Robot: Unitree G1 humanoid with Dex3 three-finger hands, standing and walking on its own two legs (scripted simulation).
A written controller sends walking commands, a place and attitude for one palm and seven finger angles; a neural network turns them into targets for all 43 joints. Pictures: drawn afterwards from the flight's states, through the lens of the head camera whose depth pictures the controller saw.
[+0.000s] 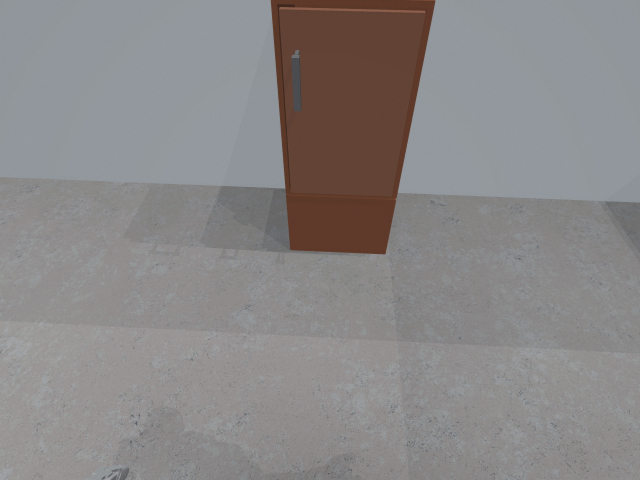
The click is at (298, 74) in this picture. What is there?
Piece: cupboard door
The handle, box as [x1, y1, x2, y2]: [291, 50, 301, 110]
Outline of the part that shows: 296,50 295,54 291,57 294,110 300,110 301,107 299,55 298,50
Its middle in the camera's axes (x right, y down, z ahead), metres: -0.07 -0.43 +1.06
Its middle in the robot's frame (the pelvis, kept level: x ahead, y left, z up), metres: +1.08 +0.13 +0.00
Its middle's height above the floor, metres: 0.77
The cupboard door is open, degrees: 0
